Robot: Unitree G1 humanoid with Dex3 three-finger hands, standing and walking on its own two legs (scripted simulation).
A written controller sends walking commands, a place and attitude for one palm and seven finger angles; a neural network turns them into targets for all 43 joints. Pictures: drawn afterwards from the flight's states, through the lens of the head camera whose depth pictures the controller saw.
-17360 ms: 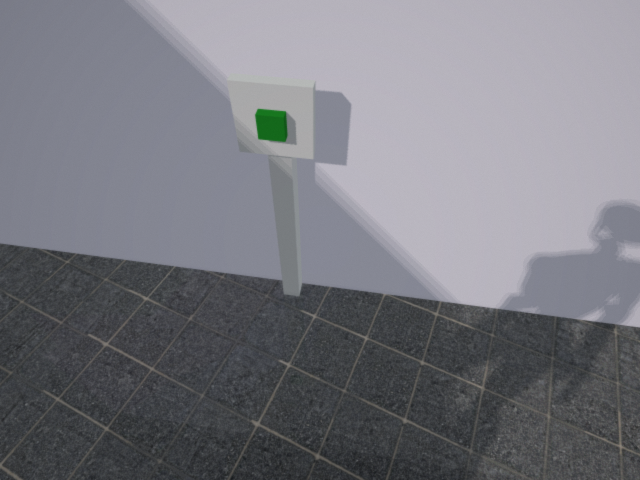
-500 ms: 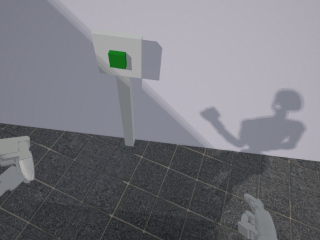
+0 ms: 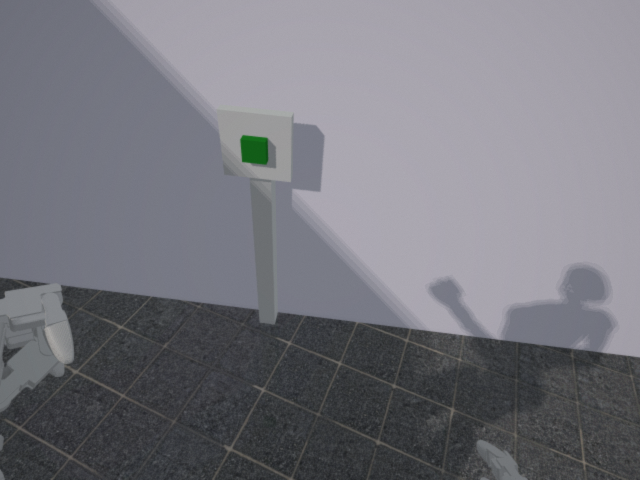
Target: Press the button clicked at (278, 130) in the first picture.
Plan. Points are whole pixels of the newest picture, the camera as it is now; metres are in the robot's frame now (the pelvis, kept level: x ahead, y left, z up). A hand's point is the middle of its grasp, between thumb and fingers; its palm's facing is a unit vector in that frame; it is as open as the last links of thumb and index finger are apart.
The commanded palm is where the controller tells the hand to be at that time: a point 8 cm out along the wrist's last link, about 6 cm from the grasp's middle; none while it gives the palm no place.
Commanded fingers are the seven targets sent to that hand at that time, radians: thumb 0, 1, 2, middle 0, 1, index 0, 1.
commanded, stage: stop stepping back and stand still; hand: left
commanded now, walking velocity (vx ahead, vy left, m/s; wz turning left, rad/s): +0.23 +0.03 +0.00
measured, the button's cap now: (255, 149) +0.87 +0.17 +0.01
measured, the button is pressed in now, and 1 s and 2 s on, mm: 0 0 0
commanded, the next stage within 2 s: let the arm hang, fingers relaxed in 0.78 s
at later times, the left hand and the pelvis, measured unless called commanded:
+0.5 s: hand out of the picture +0.11 +0.25 +0.18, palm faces +0.43 -0.82 -0.37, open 3.1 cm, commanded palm +0.06 +0.30 +0.19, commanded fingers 0.00 0.90 0.90 -1.30 -1.50 -1.30 -1.50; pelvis -0.06 +0.01 +0.00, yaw +1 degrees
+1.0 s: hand out of the picture +0.11 +0.28 +0.02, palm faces +0.23 -0.87 -0.44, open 3.0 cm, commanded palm none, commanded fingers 0.00 0.90 0.90 -1.04 -1.22 -1.04 -1.22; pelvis -0.09 +0.02 +0.00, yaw +5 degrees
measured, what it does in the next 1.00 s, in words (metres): steps on the spot: right foot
